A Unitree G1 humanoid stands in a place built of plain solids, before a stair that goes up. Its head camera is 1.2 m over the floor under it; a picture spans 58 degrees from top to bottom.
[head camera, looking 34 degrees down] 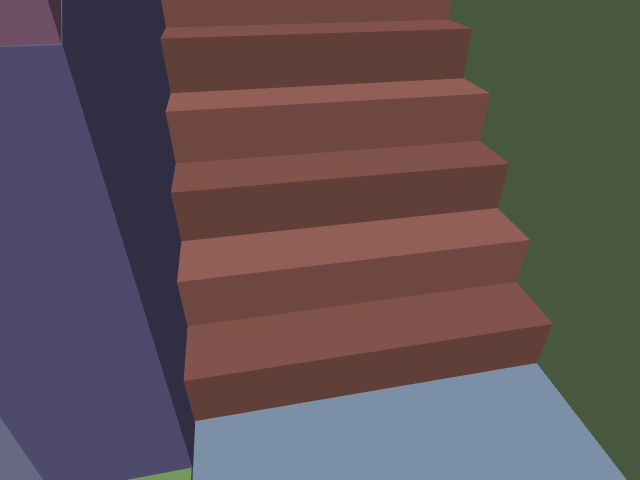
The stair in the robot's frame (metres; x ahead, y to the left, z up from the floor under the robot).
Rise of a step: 0.19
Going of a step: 0.21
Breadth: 1.36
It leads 11 degrees to the left of straight ahead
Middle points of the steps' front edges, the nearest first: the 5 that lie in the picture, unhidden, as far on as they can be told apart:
0.90 -0.19 0.19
1.11 -0.14 0.38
1.32 -0.10 0.56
1.53 -0.06 0.75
1.74 -0.02 0.94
